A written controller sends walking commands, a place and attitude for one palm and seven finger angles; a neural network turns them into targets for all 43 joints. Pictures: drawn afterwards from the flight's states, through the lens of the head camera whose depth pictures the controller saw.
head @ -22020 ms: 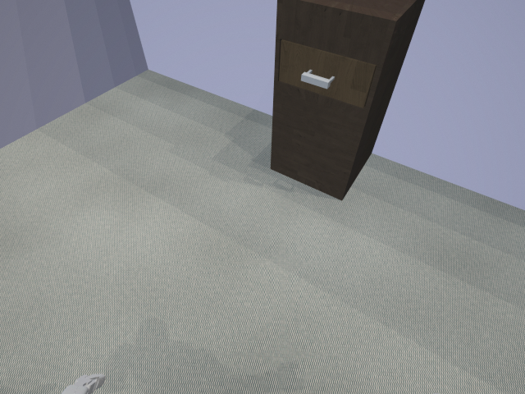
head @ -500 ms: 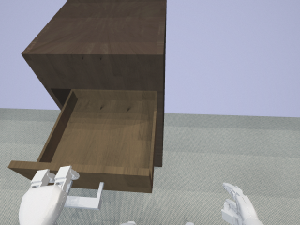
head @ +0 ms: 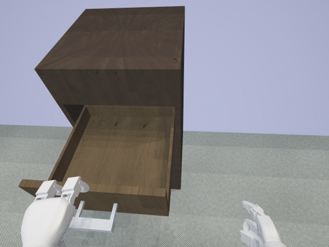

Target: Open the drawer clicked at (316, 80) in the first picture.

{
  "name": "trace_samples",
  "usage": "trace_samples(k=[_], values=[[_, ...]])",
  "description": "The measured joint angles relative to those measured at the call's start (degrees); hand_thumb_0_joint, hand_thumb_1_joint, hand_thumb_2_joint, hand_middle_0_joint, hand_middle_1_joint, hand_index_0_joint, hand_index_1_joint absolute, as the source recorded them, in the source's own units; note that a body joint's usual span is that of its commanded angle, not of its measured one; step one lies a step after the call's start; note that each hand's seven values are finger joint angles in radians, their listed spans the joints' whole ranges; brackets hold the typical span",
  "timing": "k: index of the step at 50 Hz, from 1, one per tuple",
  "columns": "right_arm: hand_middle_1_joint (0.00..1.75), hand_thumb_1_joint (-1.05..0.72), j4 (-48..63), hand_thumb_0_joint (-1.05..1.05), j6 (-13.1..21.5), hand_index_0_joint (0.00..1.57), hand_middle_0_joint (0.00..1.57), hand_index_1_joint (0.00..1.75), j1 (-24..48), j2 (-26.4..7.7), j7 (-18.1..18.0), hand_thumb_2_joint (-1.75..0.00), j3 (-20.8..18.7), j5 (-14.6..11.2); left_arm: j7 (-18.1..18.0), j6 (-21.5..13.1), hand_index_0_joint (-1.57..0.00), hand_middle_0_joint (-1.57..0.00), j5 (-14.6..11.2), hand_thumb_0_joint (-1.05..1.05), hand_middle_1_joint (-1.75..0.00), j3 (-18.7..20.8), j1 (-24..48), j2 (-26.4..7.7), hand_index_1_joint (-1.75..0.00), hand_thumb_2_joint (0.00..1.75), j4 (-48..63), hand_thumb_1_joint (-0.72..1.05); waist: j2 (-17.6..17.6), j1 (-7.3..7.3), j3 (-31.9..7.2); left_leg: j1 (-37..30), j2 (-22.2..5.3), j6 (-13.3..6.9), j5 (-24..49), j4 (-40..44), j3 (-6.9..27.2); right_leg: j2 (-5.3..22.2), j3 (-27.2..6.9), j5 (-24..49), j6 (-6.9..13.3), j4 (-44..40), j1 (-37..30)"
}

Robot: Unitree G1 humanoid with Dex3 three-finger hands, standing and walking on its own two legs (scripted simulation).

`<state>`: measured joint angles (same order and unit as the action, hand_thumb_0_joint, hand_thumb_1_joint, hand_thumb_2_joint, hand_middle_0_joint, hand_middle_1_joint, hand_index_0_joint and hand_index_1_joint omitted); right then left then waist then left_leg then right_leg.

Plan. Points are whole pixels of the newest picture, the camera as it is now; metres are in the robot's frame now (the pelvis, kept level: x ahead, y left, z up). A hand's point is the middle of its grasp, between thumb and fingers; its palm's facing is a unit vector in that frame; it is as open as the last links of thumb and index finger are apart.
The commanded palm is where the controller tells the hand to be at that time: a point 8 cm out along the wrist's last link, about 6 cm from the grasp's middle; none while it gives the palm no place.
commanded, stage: lift the hand off the handle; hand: left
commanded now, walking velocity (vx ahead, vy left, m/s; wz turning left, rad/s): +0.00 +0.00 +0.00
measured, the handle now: (95, 215) +0.21 +0.23 -0.10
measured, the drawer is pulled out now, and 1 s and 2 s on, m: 0.30 0.30 0.30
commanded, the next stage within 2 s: draw the hand back to the body in 0.42 s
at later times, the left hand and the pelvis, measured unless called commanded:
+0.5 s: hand (59, 220) +0.16 +0.24 +0.05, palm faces -0.01 -0.12 -0.99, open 13.9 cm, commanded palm +0.15 +0.23 +0.11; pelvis +0.01 +0.00 +0.01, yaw +0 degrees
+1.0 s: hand (42, 210) +0.17 +0.25 +0.10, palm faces +0.02 -0.10 -0.99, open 13.8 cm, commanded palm +0.14 +0.25 +0.15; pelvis +0.01 +0.01 +0.02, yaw +0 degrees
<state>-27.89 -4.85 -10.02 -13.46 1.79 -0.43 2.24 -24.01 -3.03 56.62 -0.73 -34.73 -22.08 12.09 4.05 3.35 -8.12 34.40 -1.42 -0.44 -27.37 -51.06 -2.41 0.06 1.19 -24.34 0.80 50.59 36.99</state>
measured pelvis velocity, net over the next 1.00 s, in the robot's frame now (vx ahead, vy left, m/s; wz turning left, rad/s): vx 0.01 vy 0.01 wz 0.00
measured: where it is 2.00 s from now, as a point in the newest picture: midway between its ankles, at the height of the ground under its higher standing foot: outside the picture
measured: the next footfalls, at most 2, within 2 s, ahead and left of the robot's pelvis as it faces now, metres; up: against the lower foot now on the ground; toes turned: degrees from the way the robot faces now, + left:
none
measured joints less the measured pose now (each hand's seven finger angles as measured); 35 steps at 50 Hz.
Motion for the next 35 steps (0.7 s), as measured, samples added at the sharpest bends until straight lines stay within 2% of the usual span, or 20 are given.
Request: trace_samples(k=[18, 22, 31, 35], values=[[0.3, -0.91, -0.1, 0.01, 0.1, 0.2, 0.2, 0.3, -0.3, -0.5, -0.3, -0.9, -0.4, -0.3, 3.6, 0.4, -0.32, -0.32, -1.8, 0.0, -1.2, 1.3, -0.6, -1.4, -1.2, 0.3, 4.1, -0.49, 0.4, 0.59, 1.1, -4.6, 0.0, 0.3, 1.6, 4.5, -0.1, -0.2, 0.0, 1.3, 0.2, -4.0, -4.3], [0.3, -0.91, -0.1, 0.01, 0.1, 0.2, 0.2, 0.3, 0.0, -0.5, -0.3, -0.9, -0.6, -0.4, 3.9, 0.1, -0.32, -0.32, -2.3, 0.0, -1.2, 1.9, -2.1, -1.2, -1.2, 0.3, 4.7, -0.49, 0.4, 0.65, 1.2, -5.4, 0.0, 0.3, 1.9, 5.4, -0.1, -0.2, -0.1, 1.7, 0.2, -4.9, -5.1], [0.3, -0.91, -0.1, 0.01, 0.1, 0.2, 0.2, 0.3, 0.2, -0.8, -0.6, -0.9, -0.7, 0.3, 4.4, -1.7, -0.32, -0.32, -1.6, 0.0, -1.2, 2.1, -1.3, -1.9, -1.2, 0.3, 4.6, -0.49, 0.0, 1.55, 1.9, -5.1, 0.1, 0.3, 2.1, 5.3, 0.2, 0.0, 0.2, 1.8, 0.2, -5.0, -5.1], [0.3, -0.91, -0.5, 0.01, -0.2, 0.2, 0.2, 0.3, 0.4, -0.5, -0.8, -0.9, -0.7, 0.0, 4.1, -1.7, -0.32, -0.33, -2.1, 0.0, -1.2, 3.4, -0.9, -2.8, -1.2, 0.3, 5.7, -0.49, 0.2, 1.36, 1.9, -5.7, 0.1, 0.2, 2.0, 5.5, 0.3, -0.1, 0.3, 1.8, 0.1, -5.3, -5.8]])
